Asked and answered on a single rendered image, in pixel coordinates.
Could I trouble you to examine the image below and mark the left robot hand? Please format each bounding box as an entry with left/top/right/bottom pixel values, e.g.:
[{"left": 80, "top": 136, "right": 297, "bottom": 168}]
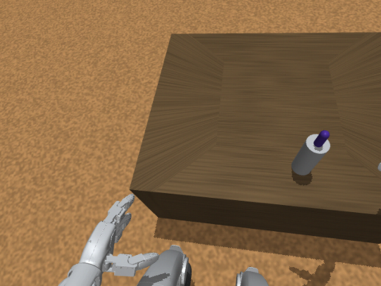
[{"left": 79, "top": 194, "right": 159, "bottom": 276}]

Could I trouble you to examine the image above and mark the left robot arm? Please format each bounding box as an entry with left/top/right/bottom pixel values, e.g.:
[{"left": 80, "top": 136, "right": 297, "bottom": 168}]
[{"left": 58, "top": 263, "right": 102, "bottom": 286}]

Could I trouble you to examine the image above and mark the bottle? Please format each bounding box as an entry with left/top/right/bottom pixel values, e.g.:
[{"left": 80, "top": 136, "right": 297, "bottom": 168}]
[{"left": 292, "top": 130, "right": 330, "bottom": 175}]

